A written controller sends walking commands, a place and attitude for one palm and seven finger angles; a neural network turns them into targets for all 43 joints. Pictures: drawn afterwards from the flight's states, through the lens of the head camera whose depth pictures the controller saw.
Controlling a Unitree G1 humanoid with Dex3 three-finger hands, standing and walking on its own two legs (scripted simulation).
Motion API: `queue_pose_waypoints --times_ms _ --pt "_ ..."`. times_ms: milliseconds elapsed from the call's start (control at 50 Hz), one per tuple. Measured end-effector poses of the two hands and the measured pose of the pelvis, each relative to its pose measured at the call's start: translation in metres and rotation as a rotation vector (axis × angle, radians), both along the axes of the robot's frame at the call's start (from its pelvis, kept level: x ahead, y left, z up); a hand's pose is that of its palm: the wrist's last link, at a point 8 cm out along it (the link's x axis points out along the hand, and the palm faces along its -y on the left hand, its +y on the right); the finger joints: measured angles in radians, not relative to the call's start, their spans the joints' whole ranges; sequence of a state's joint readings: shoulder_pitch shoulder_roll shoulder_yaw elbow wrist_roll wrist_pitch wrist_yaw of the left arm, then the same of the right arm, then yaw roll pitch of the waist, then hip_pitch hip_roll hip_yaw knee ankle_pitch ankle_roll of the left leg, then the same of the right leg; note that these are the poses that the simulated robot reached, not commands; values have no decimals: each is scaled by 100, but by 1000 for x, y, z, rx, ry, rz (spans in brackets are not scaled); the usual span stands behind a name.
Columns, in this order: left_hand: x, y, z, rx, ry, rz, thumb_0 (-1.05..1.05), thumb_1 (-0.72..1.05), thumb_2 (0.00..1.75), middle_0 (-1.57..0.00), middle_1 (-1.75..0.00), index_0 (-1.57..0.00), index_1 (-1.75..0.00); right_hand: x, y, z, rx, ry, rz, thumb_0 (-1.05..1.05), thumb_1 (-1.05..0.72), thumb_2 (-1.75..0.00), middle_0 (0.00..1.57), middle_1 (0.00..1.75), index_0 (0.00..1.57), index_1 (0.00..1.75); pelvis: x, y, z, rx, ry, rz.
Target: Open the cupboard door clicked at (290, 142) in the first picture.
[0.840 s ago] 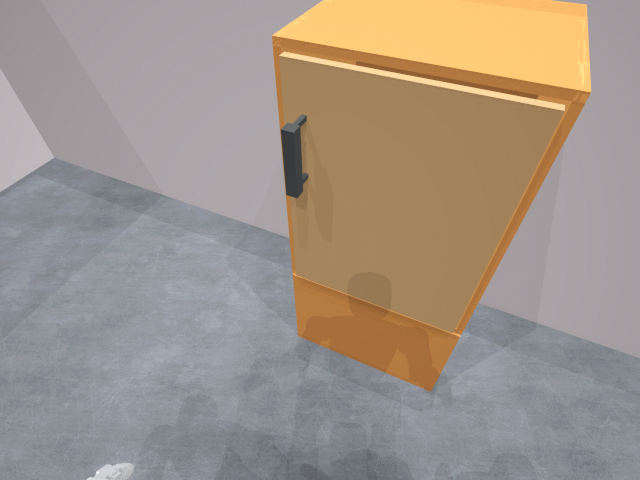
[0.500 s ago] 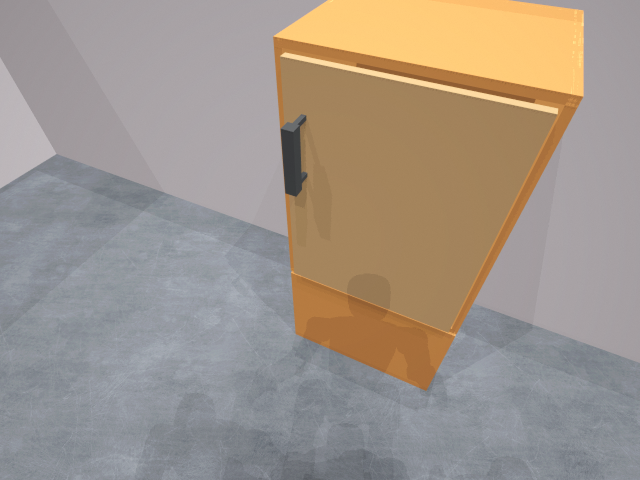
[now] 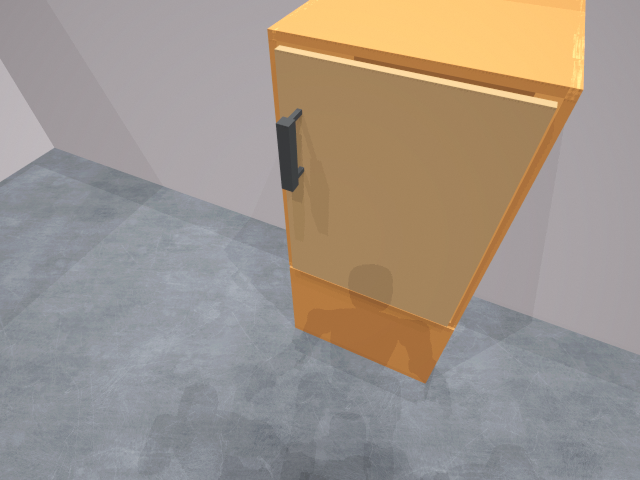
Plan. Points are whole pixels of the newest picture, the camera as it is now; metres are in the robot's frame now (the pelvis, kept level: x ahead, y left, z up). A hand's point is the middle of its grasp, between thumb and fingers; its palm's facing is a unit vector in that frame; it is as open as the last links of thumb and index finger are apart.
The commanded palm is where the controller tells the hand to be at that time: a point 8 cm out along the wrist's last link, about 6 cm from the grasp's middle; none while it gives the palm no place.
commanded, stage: look at it before walking up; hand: left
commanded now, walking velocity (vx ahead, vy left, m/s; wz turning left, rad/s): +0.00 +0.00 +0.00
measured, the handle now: (293, 150) +0.67 +0.09 +0.04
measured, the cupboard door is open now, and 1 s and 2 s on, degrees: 0 0 0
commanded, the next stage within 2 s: shuffle to correct the standing spot in 0.60 s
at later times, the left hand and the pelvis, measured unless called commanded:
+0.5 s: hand out of the picture +0.09 +0.24 -0.15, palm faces -0.03 -0.94 -0.34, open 7.4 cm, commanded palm none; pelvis +0.01 -0.01 +0.00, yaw +0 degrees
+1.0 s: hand out of the picture +0.07 +0.24 -0.17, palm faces -0.05 -0.96 -0.28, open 7.4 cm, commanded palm none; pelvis +0.02 +0.02 -0.01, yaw -5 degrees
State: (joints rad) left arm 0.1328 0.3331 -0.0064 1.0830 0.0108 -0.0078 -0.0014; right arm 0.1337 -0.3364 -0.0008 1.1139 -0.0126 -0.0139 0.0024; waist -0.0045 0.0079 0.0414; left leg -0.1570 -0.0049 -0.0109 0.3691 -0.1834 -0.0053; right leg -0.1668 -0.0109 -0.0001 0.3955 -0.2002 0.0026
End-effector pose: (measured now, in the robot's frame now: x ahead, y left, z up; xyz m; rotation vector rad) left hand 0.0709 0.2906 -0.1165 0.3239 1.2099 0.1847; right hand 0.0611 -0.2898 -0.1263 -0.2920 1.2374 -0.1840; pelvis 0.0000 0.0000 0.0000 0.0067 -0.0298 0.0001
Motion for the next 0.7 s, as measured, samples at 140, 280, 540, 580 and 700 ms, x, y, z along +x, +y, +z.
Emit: queue_pose_waypoints --times_ms 140,280,540,580,700 --pt "11 -3 3 0 -28 -6 1 90 90 -20 -30 -20 -30 12 0 2 3 -28 5 0 -90 -90 21 30 20 30 2 -2 1 1 -3 0" --pt "15 -5 4 -1 -34 -7 1 90 90 -20 -30 -20 -30 18 -2 3 1 -38 12 0 -90 -90 21 30 20 30 5 -3 1 0 -1 1" --pt "10 -6 2 -3 -12 3 1 90 90 -20 -30 -20 -30 18 -8 5 -11 -22 10 0 -90 -90 21 30 20 30 8 -6 2 -2 -3 1" --pt "9 -6 1 -3 -9 3 1 90 90 -20 -30 -20 -30 18 -8 5 -12 -21 8 0 -90 -90 21 30 20 30 8 -6 2 -2 -4 0" --pt "7 -6 1 -4 -4 5 1 90 90 -20 -30 -20 -30 16 -7 5 -11 -16 8 0 -90 -90 21 30 20 30 7 -6 2 -2 -5 0"
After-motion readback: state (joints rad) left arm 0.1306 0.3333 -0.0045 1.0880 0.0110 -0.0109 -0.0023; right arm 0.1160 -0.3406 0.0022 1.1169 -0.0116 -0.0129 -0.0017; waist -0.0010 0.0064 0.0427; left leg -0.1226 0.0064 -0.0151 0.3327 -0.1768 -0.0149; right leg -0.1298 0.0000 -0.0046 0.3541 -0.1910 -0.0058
